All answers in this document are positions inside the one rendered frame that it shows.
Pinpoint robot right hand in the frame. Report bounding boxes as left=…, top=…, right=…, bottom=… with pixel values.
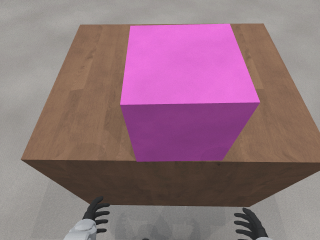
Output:
left=234, top=207, right=269, bottom=240

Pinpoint left robot forearm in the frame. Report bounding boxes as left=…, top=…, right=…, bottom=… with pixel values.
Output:
left=63, top=219, right=97, bottom=240

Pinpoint pedestal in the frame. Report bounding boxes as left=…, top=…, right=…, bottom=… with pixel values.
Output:
left=21, top=23, right=320, bottom=207

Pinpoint robot left hand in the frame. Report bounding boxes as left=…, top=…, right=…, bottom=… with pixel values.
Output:
left=82, top=196, right=110, bottom=234

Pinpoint carton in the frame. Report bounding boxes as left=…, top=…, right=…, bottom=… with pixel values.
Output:
left=120, top=23, right=260, bottom=162

